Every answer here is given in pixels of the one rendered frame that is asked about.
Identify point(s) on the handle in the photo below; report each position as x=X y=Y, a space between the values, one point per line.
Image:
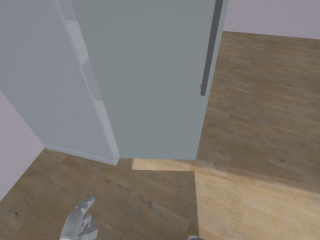
x=211 y=45

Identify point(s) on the robot left hand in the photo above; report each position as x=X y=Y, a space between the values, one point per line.
x=76 y=221

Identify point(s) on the fridge door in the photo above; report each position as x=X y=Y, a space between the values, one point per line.
x=148 y=58

